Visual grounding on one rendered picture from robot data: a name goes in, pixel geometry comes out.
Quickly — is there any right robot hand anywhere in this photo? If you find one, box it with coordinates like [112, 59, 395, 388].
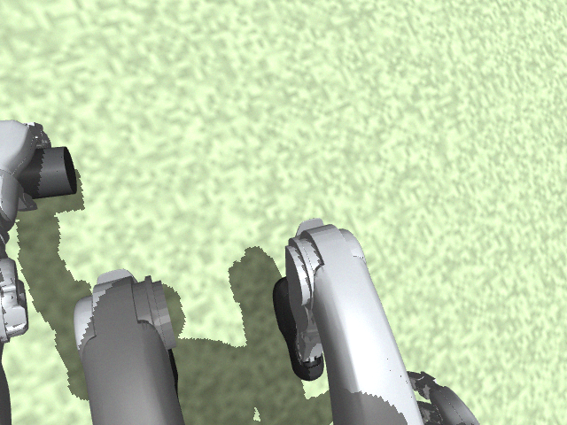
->
[407, 371, 480, 425]

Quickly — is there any left robot arm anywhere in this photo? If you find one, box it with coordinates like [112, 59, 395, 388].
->
[0, 169, 28, 425]

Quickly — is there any left robot hand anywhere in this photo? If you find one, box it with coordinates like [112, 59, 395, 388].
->
[0, 120, 51, 212]

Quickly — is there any right robot foot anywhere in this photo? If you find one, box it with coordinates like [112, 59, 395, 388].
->
[273, 277, 324, 381]

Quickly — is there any can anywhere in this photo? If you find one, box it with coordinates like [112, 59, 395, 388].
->
[18, 146, 77, 199]

